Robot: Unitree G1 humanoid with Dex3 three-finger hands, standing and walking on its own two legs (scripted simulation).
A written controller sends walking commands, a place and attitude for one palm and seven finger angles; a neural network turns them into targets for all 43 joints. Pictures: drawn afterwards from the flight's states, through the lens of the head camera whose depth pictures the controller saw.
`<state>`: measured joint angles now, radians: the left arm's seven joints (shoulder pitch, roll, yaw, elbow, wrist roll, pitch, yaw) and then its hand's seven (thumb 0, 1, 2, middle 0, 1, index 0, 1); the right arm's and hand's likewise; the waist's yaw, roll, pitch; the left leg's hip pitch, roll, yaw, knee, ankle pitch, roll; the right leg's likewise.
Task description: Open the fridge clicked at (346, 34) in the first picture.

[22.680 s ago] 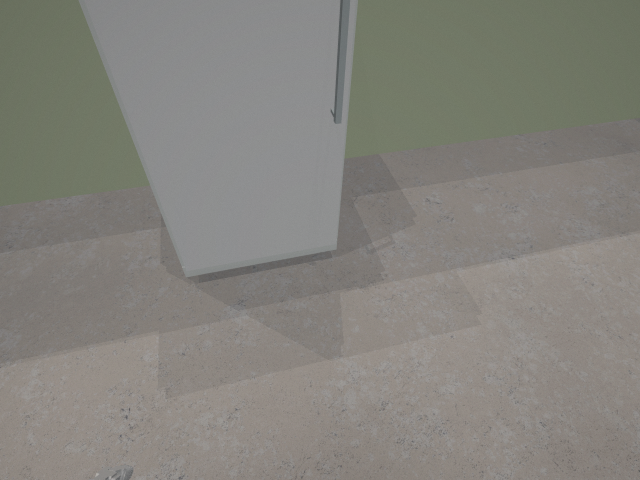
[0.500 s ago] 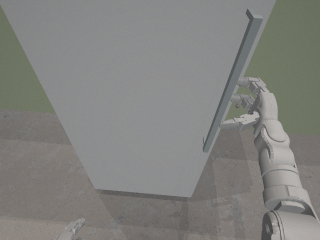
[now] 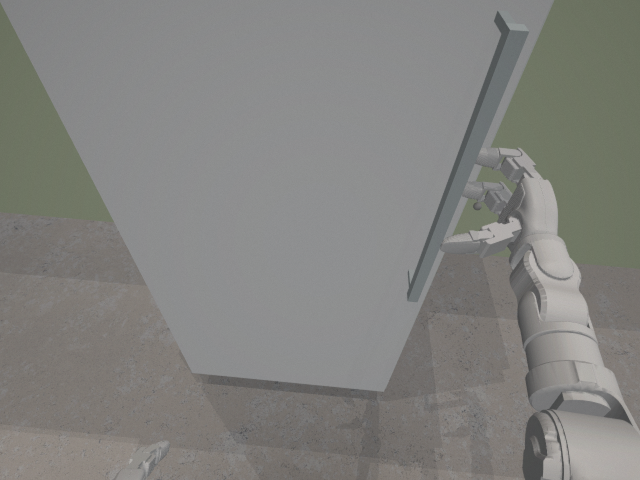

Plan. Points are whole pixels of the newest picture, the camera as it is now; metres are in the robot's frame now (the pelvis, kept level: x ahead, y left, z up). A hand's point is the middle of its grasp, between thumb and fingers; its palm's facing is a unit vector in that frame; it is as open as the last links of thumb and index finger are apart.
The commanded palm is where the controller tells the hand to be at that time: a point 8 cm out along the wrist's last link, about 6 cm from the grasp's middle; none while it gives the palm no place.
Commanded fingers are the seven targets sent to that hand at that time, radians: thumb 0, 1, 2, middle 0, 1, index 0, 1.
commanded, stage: slide the fingers in behind the handle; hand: right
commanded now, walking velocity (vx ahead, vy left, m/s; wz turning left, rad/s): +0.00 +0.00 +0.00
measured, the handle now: (445, 195) +0.47 -0.12 +0.13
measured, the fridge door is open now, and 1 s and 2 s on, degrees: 0 0 0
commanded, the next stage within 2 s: grip the handle and tug to test in 1.60 s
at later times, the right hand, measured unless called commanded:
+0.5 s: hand (461, 208) +0.42 -0.13 +0.15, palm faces +0.00 +1.00 +0.02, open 14.0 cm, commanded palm +0.39 -0.18 +0.15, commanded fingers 0.00 0.50 -0.30 0.30 1.20 0.30 1.20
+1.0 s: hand (443, 205) +0.42 -0.11 +0.15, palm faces -0.01 +1.00 +0.02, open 14.0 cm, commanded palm +0.39 -0.16 +0.15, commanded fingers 0.00 0.50 -0.30 0.30 1.20 0.30 1.20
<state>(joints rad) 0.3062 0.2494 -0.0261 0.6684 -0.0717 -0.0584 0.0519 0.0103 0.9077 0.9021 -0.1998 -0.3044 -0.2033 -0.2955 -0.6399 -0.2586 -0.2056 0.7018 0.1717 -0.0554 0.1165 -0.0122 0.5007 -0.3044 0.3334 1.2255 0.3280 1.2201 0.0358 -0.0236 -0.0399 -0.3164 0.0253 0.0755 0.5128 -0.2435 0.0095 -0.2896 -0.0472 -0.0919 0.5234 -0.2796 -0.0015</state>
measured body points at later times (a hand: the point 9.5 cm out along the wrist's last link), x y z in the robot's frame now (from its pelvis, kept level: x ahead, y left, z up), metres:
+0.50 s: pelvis +0.00 +0.00 +0.00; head +0.01 +0.01 +0.45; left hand +0.13 +0.24 -0.10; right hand +0.41 -0.18 +0.15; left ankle +0.01 +0.11 -0.74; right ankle -0.01 -0.12 -0.74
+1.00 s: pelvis +0.01 +0.00 +0.00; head +0.01 +0.01 +0.45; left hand +0.12 +0.24 -0.11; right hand +0.42 -0.16 +0.15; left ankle +0.01 +0.11 -0.74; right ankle -0.01 -0.12 -0.74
